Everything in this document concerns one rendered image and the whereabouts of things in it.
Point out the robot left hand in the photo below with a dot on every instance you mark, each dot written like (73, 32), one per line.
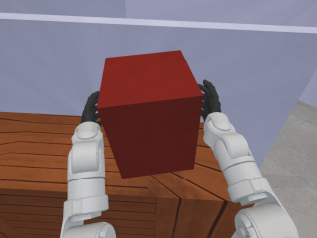
(89, 113)

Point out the robot right hand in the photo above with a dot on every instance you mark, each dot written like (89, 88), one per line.
(210, 103)

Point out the robot left forearm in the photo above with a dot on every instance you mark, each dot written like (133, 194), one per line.
(86, 195)

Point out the carton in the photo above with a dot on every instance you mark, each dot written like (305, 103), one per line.
(150, 108)

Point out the right robot upper arm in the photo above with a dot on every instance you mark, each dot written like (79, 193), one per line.
(264, 221)

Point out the robot right forearm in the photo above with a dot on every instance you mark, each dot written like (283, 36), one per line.
(243, 177)

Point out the pedestal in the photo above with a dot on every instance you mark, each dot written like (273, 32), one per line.
(34, 151)

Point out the left robot upper arm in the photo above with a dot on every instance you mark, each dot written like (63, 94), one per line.
(92, 230)

